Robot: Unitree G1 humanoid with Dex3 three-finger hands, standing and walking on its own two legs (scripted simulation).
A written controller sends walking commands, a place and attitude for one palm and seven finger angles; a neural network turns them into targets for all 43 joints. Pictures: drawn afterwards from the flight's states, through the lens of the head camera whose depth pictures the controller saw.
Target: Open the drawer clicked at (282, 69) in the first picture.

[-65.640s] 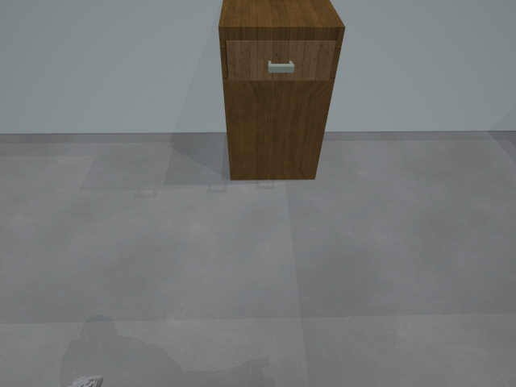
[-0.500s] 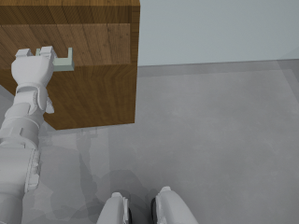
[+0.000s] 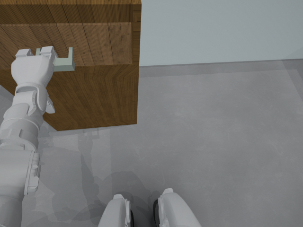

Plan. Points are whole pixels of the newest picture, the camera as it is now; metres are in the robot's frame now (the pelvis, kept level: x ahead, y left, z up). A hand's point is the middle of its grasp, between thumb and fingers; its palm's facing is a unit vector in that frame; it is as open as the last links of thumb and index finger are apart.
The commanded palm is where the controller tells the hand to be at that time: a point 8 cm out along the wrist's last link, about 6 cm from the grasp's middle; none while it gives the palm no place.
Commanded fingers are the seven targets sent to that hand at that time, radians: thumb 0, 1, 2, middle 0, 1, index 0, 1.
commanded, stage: close the thumb around the handle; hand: left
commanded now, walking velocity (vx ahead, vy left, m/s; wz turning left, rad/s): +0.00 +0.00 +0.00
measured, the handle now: (54, 58) +0.57 +0.24 +0.01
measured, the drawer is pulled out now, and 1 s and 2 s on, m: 0.00 0.03 0.14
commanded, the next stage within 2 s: pull the drawer open in 0.60 s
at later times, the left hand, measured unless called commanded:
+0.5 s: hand (45, 81) +0.51 +0.26 -0.01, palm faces -0.07 -0.03 -1.00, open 6.1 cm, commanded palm +0.50 +0.24 +0.04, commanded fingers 0.00 0.90 0.90 -0.40 -1.35 -0.40 -1.35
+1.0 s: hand (44, 89) +0.48 +0.26 -0.01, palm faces -0.07 -0.05 -1.00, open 6.1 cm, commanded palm +0.46 +0.24 +0.04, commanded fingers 0.00 0.90 0.90 -0.40 -1.35 -0.40 -1.35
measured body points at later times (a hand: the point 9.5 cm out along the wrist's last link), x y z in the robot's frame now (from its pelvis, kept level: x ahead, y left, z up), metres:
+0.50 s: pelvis +0.01 +0.00 +0.00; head +0.16 +0.02 +0.43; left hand +0.50 +0.26 +0.04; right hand +0.01 -0.28 -0.12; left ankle +0.00 +0.07 -0.64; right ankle +0.03 -0.11 -0.64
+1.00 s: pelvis +0.02 +0.00 +0.02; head +0.16 +0.02 +0.44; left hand +0.48 +0.26 +0.04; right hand +0.03 -0.27 -0.11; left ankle +0.00 +0.07 -0.64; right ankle +0.03 -0.11 -0.64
